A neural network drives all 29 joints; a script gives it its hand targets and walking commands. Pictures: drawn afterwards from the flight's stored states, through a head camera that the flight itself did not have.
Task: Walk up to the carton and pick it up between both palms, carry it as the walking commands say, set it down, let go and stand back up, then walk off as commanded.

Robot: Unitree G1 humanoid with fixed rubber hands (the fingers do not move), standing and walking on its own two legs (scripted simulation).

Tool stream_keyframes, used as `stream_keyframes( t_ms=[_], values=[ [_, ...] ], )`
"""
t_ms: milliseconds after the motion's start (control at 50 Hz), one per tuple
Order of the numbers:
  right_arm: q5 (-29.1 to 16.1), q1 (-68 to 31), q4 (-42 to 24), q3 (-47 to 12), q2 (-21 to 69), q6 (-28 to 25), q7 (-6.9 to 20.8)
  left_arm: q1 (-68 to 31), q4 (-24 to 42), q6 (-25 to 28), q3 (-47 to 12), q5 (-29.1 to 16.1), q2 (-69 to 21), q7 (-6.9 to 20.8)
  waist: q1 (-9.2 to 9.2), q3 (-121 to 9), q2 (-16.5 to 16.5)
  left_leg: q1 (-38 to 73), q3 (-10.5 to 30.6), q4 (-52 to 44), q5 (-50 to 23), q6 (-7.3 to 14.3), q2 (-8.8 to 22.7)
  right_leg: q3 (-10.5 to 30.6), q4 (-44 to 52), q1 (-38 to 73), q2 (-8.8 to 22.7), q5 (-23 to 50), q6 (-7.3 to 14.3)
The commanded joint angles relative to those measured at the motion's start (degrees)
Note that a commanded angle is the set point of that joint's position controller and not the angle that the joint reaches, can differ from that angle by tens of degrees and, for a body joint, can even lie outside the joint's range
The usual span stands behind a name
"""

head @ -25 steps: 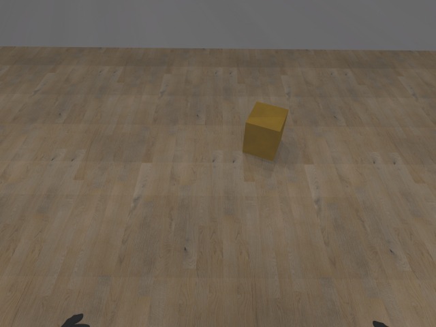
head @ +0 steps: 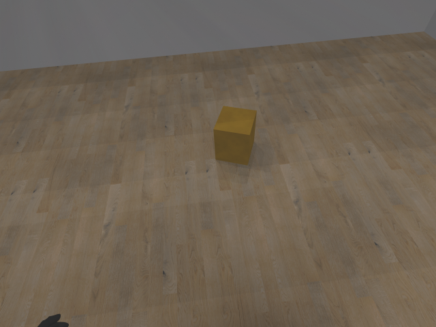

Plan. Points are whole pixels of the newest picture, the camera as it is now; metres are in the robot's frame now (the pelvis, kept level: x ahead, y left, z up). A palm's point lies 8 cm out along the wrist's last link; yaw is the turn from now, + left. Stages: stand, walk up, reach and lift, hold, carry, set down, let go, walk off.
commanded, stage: walk up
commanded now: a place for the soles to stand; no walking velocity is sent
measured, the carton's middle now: (235, 135) +1.21 -0.03 -0.63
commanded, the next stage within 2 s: none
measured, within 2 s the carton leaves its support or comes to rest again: neither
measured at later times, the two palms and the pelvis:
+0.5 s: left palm (93, 214) +0.36 +0.32 -0.07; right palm (406, 306) +0.18 -0.31 -0.07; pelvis +0.20 +0.02 +0.02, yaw -6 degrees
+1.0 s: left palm (89, 181) +0.48 +0.38 -0.09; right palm (350, 174) +0.47 -0.30 -0.06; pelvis +0.40 +0.05 +0.00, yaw -5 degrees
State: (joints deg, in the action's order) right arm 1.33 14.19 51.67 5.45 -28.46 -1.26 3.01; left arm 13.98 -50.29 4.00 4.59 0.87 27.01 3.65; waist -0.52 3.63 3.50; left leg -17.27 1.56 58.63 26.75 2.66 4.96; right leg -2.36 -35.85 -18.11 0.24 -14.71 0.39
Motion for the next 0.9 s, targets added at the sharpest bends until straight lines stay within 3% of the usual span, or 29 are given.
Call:
stream_keyframes(
  t_ms=[0,20,60,100,140,160,200,220,240,260,280,300,320,360,380,420,480,520,540,560,580,600,620,640,700,760,820,860,880],
  values=[
    [-0.5,-1.5,-5.8,1.7,-10.5,-1.6,0.3,0.6,4.9,1.2,3.7,-0.4,16.2,-1.9,0.52,0.7,-9.4,-18.7,3.5,3.1,-3.5,-1.1,2.8,29.7,24.4,9.5,17.1,-26.0,13.7],
    [-0.9,-1.0,-5.2,1.4,-10.0,-1.7,0.8,0.3,4.8,1.1,3.5,-0.1,14.9,-1.8,0.24,1.4,-10.1,-14.3,1.8,-2.7,-2.8,-2.0,2.0,23.9,23.6,5.6,14.6,-20.2,12.8],
    [-0.5,0.9,-4.9,1.9,-8.8,-1.5,1.7,2.0,5.3,1.6,3.4,0.2,14.8,-1.5,0.11,3.1,-12.6,-9.7,-0.4,-9.0,-5.2,-2.4,1.3,17.9,23.2,0.1,12.7,-14.8,11.9],
    [-0.4,0.0,-6.0,2.0,-7.7,-1.6,2.3,2.3,5.9,1.8,3.3,0.1,14.6,-1.1,0.26,2.4,-12.2,-5.8,-1.5,-15.8,-7.2,-2.3,0.3,15.4,22.5,-1.2,11.2,-15.0,11.1],
    [-0.5,1.7,-6.3,2.4,-7.3,-1.8,2.3,0.0,7.2,1.7,3.2,-0.2,14.6,-0.9,-1.03,-0.6,-12.6,-0.3,-4.1,-19.0,-10.4,-2.1,-0.8,14.2,21.5,-1.8,10.8,-15.0,10.3],
    [-0.5,1.2,-6.6,2.6,-7.0,-2.0,2.1,-0.4,7.6,1.6,3.0,-0.3,14.5,-0.9,-1.03,-0.2,-11.4,2.9,-4.9,-21.4,-13.5,-1.8,-1.1,14.4,20.8,-4.6,11.4,-15.7,10.5],
    [0.2,7.0,-5.2,3.2,-7.6,-2.8,1.6,-1.6,8.6,1.3,2.1,-0.1,12.4,-0.9,-4.17,-1.8,-6.2,12.8,-5.5,-25.1,-13.1,-1.0,-3.1,11.3,11.3,-9.5,8.7,-17.7,8.7],
    [0.8,11.5,-3.9,4.0,-9.7,-3.4,0.8,-0.4,8.7,1.0,1.2,0.1,9.2,-1.1,-6.51,-3.5,1.7,19.7,-1.4,-29.3,-3.0,0.9,-2.0,8.4,-1.8,-14.9,5.4,-15.3,7.4],
    [1.7,15.5,-4.8,5.3,-15.0,-4.1,-0.2,1.6,9.7,1.3,-0.2,-0.6,4.1,-1.2,-8.30,-4.0,17.6,23.2,24.1,-42.9,15.6,5.8,13.6,2.2,-25.9,-24.0,-5.0,-16.0,3.4],
    [0.2,11.7,-7.6,4.6,-15.5,-4.4,-0.3,2.3,9.3,1.4,0.6,0.1,8.8,-2.2,-6.13,-1.2,9.4,18.9,38.5,-49.5,20.2,9.7,19.3,9.9,-31.6,-26.7,-4.1,-15.5,2.5],
    [-0.9,7.6,-7.9,4.1,-14.1,-4.4,-0.4,1.4,8.5,1.7,1.0,-0.2,12.0,-2.4,-3.50,2.3,1.0,10.8,34.6,-48.3,17.5,10.5,19.0,12.7,-31.6,-24.8,-0.8,-10.0,2.3],
    [-1.3,4.7,-8.4,3.2,-12.9,-4.4,-0.3,2.9,7.1,1.8,1.4,-1.2,12.6,-2.2,-1.46,4.8,-0.1,7.9,27.0,-47.3,11.7,10.9,15.8,11.7,-29.7,-21.6,0.2,-8.1,2.1],
    [-1.0,3.3,-9.4,2.7,-11.5,-4.6,-0.5,5.8,6.4,1.9,1.4,-1.4,11.7,-1.9,-0.10,3.4,3.5,8.4,19.9,-45.9,3.0,9.9,12.7,10.1,-26.2,-19.4,1.6,-6.7,1.7],
    [-0.8,4.7,-9.2,1.8,-9.8,-4.5,-0.5,5.8,6.0,1.7,1.1,-1.2,10.2,-1.2,-0.48,1.5,6.8,7.2,10.8,-44.1,-13.7,9.8,10.2,6.1,-19.6,-14.0,2.1,-6.3,0.4],
    [-0.6,5.1,-9.4,1.7,-9.9,-4.5,-0.4,4.8,6.5,1.4,1.0,-1.3,8.8,-0.8,-0.59,0.6,7.5,7.5,7.9,-43.9,-17.4,10.0,9.6,4.2,-15.8,-12.2,2.4,-5.9,0.2],
    [-0.7,7.4,-9.9,1.9,-10.3,-4.6,-0.4,0.9,8.1,1.4,0.6,-0.8,7.7,-0.2,-2.01,-0.9,5.1,10.3,5.2,-40.9,-26.8,11.4,10.1,2.1,-9.0,-10.4,2.3,-7.8,0.2],
    [-1.6,8.1,-10.7,1.9,-11.3,-4.1,-0.3,-2.0,8.8,1.4,0.6,-0.6,6.2,-0.1,-2.44,-2.6,5.7,10.2,2.5,-37.8,-32.3,9.5,8.8,-1.9,-0.5,-4.4,-0.4,-2.3,1.3],
    [-2.3,7.1,-12.1,2.0,-11.0,-3.4,-0.2,0.0,7.5,1.7,0.9,-0.6,6.4,-0.3,-0.67,-5.0,2.1,8.1,0.1,-31.7,-31.4,7.0,7.4,-3.9,8.5,4.9,-2.7,5.0,2.1],
    [-2.5,6.9,-12.9,1.1,-9.5,-3.3,-0.1,3.3,6.2,1.8,2.0,-0.5,8.3,-0.8,1.82,-6.6,-1.8,3.2,-2.2,-24.4,-31.1,4.8,5.2,-2.7,9.6,14.2,-3.0,6.2,3.2],
    [-2.7,6.8,-14.1,0.2,-6.6,-3.6,-0.2,9.5,4.8,1.9,3.5,-0.2,11.5,-1.5,5.58,-9.5,-10.2,-6.9,-4.3,-10.1,-24.7,2.4,1.8,7.5,11.7,26.0,4.2,1.5,6.1],
    [-2.0,6.4,-16.2,-0.8,-4.3,-3.5,-0.3,14.3,5.8,2.5,4.4,-0.8,15.7,-2.3,7.57,-10.3,-18.9,-21.2,-3.7,3.7,-1.7,0.3,-4.6,33.2,16.8,32.3,20.6,-3.6,12.5],
    [-1.5,4.6,-15.2,0.4,-9.1,-2.7,-1.2,11.8,6.7,2.5,4.4,-1.1,17.8,-2.6,6.47,-6.0,-10.1,-23.7,2.5,8.4,2.2,1.2,-2.3,40.7,20.2,25.4,26.6,-10.0,16.1],
    [-1.2,5.8,-13.0,0.7,-10.1,-2.3,-1.3,6.1,8.1,2.4,3.9,-1.6,15.6,-2.4,3.59,-2.7,-3.9,-22.4,4.8,9.3,-0.2,1.3,-0.5,35.5,19.2,19.8,24.6,-10.6,17.2],
    [-1.4,6.3,-12.4,0.9,-9.6,-2.4,-1.0,3.5,9.0,2.2,3.6,-1.6,14.2,-2.6,2.76,-1.0,-4.0,-22.1,5.2,7.0,-2.3,0.6,0.4,29.6,18.9,17.5,21.6,-9.6,16.9],
    [-1.4,9.5,-9.7,1.0,-8.0,-2.3,0.1,1.7,9.1,2.4,3.0,-0.6,13.1,-2.2,-0.05,2.0,-11.0,-15.2,0.7,-3.4,-6.8,-1.9,0.5,14.1,19.3,5.8,14.5,-0.9,13.5],
    [-0.8,6.1,-10.6,1.0,-6.3,-2.2,1.4,2.2,9.9,2.5,2.9,-0.3,12.8,-1.3,1.04,1.6,-12.9,-9.1,-2.2,-14.3,-9.4,-2.5,0.3,9.3,19.1,1.0,12.6,-4.3,12.8],
    [-0.8,2.9,-11.0,1.9,-7.1,-2.6,1.9,0.9,10.7,2.2,2.8,-0.7,14.0,-0.9,0.88,0.9,-12.6,-3.5,-4.2,-19.9,-16.6,-2.7,-0.5,9.6,20.1,-1.9,12.6,-13.8,10.9],
    [-0.4,2.5,-11.2,2.4,-7.1,-2.9,1.9,-0.1,10.8,1.9,2.7,-0.8,14.1,-0.8,0.01,1.5,-12.5,0.6,-4.7,-22.7,-18.3,-2.1,-0.9,10.0,19.8,-5.1,12.9,-17.5,10.4],
    [-0.2,5.3,-10.3,2.7,-7.9,-3.1,1.8,-0.3,10.9,1.9,2.6,-0.4,13.7,-0.9,-1.32,0.9,-9.3,4.4,-5.3,-23.1,-15.4,-1.6,-1.9,9.2,15.9,-6.5,12.1,-16.5,9.9]
  ],
)
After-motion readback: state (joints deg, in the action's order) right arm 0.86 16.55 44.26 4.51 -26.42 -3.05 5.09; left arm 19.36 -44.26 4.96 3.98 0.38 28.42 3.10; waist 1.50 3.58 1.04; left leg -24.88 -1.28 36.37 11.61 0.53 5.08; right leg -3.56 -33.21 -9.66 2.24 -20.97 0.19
